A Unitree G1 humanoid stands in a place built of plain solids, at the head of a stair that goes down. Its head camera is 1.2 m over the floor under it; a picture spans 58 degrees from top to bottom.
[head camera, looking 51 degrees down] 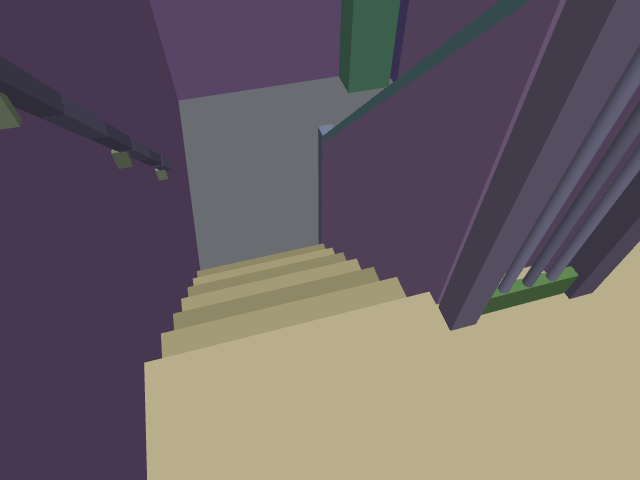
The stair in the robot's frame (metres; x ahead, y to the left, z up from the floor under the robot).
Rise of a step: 0.20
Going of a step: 0.20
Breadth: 0.90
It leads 16 degrees to the left of straight ahead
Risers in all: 7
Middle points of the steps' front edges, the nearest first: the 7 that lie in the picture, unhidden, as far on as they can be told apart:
0.63 0.08 0.00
0.83 0.13 -0.20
1.02 0.19 -0.41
1.22 0.24 -0.61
1.42 0.30 -0.81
1.61 0.35 -1.01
1.81 0.41 -1.22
